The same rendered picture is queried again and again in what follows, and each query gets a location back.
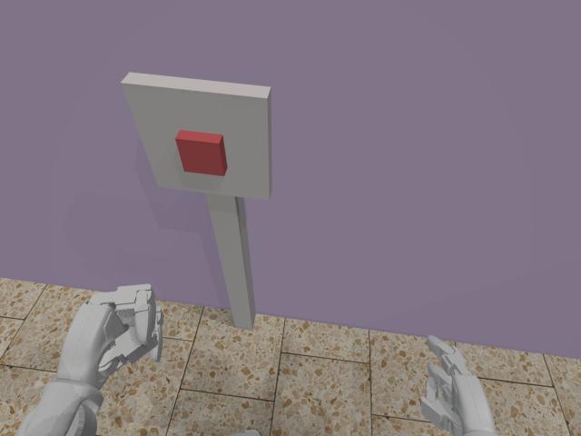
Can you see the left robot forearm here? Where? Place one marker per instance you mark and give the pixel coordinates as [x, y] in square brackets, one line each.
[67, 408]

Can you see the left robot hand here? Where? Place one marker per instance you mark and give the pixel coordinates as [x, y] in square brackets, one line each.
[86, 355]

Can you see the button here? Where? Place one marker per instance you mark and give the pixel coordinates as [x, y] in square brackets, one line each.
[202, 152]

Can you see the panel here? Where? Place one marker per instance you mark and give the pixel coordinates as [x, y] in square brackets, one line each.
[162, 106]

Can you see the right robot hand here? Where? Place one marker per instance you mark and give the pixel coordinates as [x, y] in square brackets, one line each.
[465, 407]

